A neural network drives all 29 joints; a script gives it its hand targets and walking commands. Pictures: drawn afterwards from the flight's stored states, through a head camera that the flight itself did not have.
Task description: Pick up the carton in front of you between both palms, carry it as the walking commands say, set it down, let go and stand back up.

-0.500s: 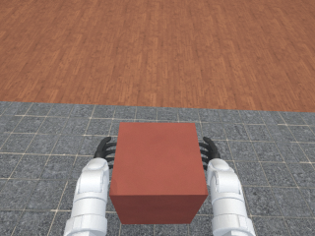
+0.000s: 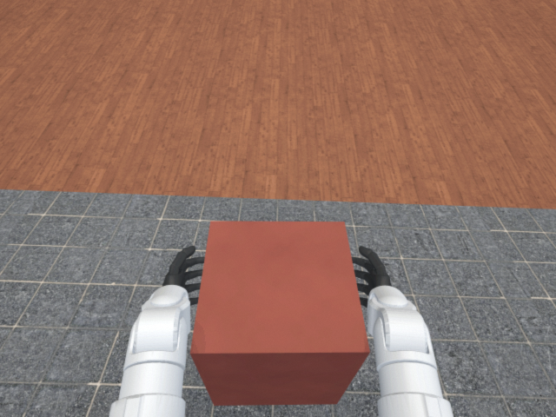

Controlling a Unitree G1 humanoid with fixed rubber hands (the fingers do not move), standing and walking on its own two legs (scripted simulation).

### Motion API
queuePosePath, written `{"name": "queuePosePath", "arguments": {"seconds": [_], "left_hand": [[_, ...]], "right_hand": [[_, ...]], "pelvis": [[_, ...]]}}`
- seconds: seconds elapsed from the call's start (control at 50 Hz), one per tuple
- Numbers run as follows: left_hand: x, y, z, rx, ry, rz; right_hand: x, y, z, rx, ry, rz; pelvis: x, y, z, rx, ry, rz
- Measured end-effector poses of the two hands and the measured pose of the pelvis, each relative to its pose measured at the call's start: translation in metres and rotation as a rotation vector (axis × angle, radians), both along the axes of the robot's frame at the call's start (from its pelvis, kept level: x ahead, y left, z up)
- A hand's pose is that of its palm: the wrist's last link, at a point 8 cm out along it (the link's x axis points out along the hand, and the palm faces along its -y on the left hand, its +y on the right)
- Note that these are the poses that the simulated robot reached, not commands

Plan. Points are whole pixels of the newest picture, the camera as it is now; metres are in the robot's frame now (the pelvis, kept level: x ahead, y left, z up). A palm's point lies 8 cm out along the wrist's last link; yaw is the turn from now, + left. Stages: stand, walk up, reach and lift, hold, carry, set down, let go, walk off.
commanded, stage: hold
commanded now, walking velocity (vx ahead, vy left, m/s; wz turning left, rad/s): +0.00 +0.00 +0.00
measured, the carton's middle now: (276, 317) +0.29 +0.00 -0.03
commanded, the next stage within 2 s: carry in 0.50 s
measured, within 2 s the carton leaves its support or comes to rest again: neither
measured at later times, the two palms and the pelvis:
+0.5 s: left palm (173, 293) +0.28 +0.15 +0.05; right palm (380, 294) +0.28 -0.15 +0.05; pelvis -0.01 +0.00 +0.00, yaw +0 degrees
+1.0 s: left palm (199, 217) +0.41 +0.13 +0.08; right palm (378, 224) +0.40 -0.17 +0.07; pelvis +0.13 -0.01 -0.01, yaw -4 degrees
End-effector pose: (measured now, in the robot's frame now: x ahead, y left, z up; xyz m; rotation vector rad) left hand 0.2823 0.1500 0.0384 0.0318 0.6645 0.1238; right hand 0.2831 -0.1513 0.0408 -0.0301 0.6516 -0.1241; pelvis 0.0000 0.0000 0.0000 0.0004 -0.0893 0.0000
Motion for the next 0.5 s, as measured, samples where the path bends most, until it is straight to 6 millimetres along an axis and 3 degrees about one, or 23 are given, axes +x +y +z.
{"name": "queuePosePath", "arguments": {"seconds": [0.1, 0.5], "left_hand": [[-0.002, 0.000, 0.010, -0.004, -0.017, 0.002], [-0.004, 0.001, 0.010, -0.014, -0.003, 0.008]], "right_hand": [[-0.002, 0.000, 0.010, 0.004, -0.016, -0.003], [-0.005, 0.001, 0.009, 0.015, -0.003, -0.014]], "pelvis": [[-0.002, 0.000, 0.000, 0.000, -0.017, 0.000], [-0.013, 0.002, -0.002, 0.000, -0.020, -0.006]]}}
